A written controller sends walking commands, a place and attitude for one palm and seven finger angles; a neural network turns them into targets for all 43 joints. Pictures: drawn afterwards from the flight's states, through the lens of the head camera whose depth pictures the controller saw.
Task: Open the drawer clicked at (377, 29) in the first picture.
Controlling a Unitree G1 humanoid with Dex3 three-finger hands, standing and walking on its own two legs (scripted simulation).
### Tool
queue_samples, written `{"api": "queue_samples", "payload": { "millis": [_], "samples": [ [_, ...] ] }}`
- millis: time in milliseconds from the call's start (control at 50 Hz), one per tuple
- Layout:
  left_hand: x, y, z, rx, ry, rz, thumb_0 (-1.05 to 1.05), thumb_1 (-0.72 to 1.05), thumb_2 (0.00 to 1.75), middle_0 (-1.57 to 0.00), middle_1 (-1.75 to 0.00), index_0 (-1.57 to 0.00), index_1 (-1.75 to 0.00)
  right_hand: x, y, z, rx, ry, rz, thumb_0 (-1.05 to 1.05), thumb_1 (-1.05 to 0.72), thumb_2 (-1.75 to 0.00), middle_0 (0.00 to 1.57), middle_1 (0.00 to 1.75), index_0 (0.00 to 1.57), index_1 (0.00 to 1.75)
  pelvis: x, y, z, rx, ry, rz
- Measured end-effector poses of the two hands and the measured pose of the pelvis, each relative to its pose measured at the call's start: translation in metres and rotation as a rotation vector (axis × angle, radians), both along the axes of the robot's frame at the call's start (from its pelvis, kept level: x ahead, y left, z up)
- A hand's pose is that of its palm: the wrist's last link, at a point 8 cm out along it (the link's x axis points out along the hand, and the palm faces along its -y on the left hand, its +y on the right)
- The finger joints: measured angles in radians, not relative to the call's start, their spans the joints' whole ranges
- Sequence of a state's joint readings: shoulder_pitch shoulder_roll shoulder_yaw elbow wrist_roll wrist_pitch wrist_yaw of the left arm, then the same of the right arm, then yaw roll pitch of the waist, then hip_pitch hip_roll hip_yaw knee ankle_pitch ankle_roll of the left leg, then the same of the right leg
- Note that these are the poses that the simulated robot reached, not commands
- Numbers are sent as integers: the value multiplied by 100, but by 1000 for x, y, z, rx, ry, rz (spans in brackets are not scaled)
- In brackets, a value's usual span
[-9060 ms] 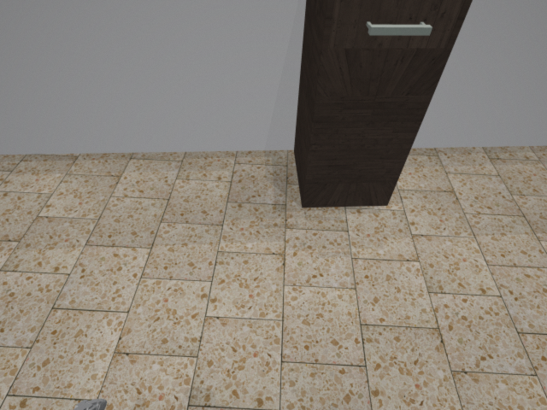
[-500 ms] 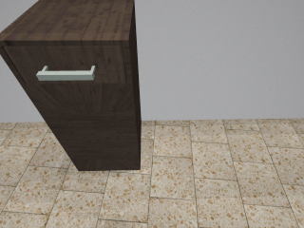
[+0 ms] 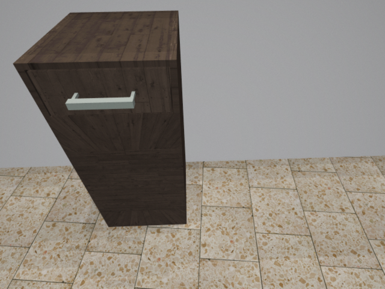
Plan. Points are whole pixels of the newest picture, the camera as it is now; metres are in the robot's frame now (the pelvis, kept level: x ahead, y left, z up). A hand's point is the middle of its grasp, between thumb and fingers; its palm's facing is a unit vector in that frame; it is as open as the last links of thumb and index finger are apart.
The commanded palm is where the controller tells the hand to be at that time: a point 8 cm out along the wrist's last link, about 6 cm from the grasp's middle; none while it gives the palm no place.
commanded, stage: look again from close up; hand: left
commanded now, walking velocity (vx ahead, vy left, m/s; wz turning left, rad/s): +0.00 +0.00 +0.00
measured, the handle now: (102, 99) +0.59 +0.30 +0.09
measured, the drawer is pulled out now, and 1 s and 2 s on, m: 0.00 0.00 0.00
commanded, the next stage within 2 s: shuffle to correct the standing spot in 0.18 s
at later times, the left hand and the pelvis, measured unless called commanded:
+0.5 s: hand out of the picture +0.01 +0.16 -0.18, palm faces +0.10 -0.98 -0.16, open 7.4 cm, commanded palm none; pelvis +0.03 +0.00 -0.01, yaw +3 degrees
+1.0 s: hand (122, 268) +0.22 +0.20 -0.17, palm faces +0.10 -0.97 -0.24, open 7.4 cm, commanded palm none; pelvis +0.12 +0.01 -0.01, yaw +6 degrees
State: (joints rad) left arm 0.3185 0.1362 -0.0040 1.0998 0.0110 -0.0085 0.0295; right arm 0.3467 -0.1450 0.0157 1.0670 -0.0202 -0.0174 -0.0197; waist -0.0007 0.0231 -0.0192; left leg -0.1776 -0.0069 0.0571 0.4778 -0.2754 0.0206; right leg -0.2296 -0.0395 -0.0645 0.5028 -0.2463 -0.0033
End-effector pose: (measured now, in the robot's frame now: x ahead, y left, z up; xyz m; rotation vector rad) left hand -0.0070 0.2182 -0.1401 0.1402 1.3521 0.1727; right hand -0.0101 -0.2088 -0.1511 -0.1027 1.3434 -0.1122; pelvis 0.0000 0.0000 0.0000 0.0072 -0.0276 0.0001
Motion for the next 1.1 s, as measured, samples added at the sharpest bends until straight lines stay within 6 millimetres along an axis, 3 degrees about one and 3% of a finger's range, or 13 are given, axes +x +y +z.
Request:
{"api": "queue_samples", "payload": {
  "millis": [160,400,500,620,700,800,940,1000,1100],
  "samples": [
    [3,6,2,8,19,-11,1,91,90,-20,-30,-19,-30,-7,7,1,12,41,-5,0,-91,-90,20,30,19,30,3,2,2,4,9,-6],
    [5,-10,-6,-37,58,5,1,91,90,-20,-30,-20,-30,-1,-1,1,-8,92,1,0,-91,-90,20,30,19,30,15,-1,-1,0,14,3],
    [6,-5,-15,-48,46,68,1,90,90,-20,-30,-20,-30,14,-5,0,-35,118,37,0,-91,-90,20,30,19,30,26,4,-8,-22,25,46],
    [8,19,-23,-51,97,106,1,90,90,-20,-30,-20,-30,53,2,5,-80,59,64,0,-91,-90,20,30,19,30,48,23,-12,-13,34,58],
    [41,33,-13,-35,86,76,1,91,90,-20,-30,-20,-30,65,14,12,-74,40,51,0,-91,-90,20,30,19,30,65,29,-4,-13,44,61],
    [107,40,0,-13,-22,49,1,91,90,-20,-30,-19,-30,72,30,12,-28,88,55,0,-91,-90,20,30,19,30,87,30,3,-8,51,64],
    [197,32,5,40,-191,4,1,91,90,-20,-30,-19,-30,90,29,-9,30,162,35,0,-90,-90,20,30,20,30,120,17,-10,20,30,85],
    [209,29,6,58,-227,6,0,91,90,-20,-30,-20,-30,111,18,-17,17,147,26,0,-90,-90,20,30,20,30,124,13,-14,20,20,100],
    [194,28,7,55,-194,30,0,91,90,-20,-30,-20,-30,160,2,-11,-22,47,47,0,-91,-90,20,30,20,30,117,13,-9,22,19,109]
  ]
}}
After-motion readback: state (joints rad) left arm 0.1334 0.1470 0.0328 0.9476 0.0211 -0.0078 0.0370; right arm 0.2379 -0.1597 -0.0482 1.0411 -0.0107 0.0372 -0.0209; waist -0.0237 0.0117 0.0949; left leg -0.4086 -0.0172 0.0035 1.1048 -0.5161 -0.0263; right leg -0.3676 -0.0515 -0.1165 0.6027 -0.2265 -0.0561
